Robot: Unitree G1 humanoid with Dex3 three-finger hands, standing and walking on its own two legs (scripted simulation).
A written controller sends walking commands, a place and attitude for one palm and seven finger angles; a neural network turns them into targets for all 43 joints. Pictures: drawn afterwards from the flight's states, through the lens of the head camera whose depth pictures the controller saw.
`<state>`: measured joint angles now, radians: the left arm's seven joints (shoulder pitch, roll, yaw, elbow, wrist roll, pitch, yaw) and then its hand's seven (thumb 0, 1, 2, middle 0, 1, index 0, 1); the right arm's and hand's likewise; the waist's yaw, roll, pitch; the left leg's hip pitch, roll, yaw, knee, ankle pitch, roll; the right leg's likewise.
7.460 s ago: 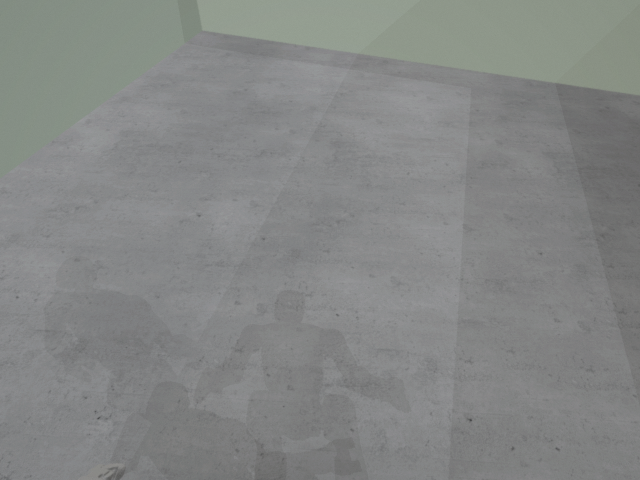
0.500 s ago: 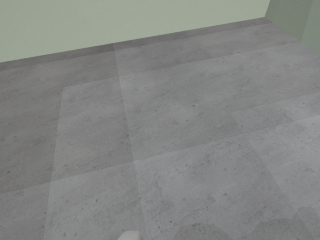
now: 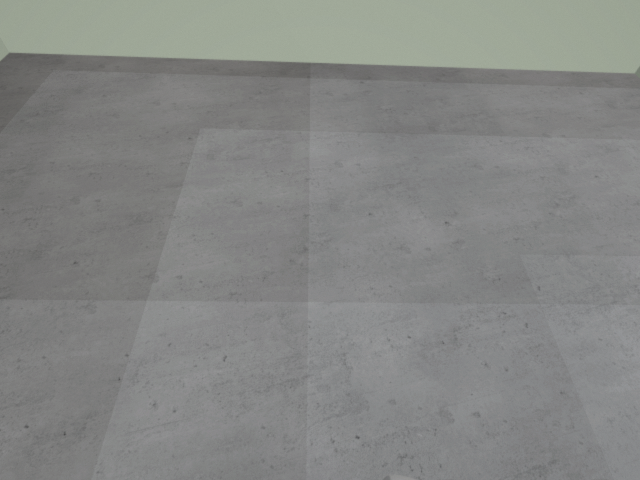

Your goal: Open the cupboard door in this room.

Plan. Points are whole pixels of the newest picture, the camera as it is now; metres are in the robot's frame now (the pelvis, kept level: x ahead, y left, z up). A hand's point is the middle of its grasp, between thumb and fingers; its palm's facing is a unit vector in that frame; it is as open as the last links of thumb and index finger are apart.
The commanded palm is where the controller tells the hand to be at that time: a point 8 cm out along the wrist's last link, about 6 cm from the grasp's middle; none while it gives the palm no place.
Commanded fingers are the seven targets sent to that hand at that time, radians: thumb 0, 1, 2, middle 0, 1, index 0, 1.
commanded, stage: turn or walk to find it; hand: left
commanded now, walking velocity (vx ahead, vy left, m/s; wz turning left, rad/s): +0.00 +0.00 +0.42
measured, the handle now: out of the picture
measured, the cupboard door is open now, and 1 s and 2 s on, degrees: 0 0 0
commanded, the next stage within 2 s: none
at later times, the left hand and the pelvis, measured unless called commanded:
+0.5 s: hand out of the picture -0.02 +0.17 -0.17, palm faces +0.25 -0.94 -0.24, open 7.4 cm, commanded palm none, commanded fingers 0.00 0.90 0.90 -0.20 -0.30 -0.20 -0.30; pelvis -0.02 -0.03 +0.00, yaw +14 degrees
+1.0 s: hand out of the picture -0.04 +0.23 -0.16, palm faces +0.43 -0.87 -0.25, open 7.4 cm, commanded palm none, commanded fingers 0.00 0.90 0.90 -0.20 -0.30 -0.20 -0.30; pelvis -0.05 -0.01 +0.00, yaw +25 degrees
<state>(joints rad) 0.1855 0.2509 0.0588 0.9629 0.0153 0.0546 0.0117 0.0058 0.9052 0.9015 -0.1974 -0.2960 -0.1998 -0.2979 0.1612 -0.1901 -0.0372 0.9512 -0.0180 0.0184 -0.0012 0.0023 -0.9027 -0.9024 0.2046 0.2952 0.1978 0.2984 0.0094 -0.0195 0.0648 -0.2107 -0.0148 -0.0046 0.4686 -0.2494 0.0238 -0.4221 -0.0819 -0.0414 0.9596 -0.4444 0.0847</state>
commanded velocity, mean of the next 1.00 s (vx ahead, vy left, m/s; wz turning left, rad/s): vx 0.00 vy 0.00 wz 0.42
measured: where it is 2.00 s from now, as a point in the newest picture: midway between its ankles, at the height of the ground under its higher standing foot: outside the picture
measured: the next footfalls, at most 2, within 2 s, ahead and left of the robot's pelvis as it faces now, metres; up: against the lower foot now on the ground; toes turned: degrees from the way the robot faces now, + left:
right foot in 0.14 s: +0.04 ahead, -0.13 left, +0.00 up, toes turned +0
left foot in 0.58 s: -0.03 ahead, +0.10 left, +0.00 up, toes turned +22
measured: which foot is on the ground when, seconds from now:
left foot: down 0.00-0.14, up 0.16-0.56, down 0.58-1.00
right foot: up 0.00-0.12, down 0.14-0.60, up 0.62-1.00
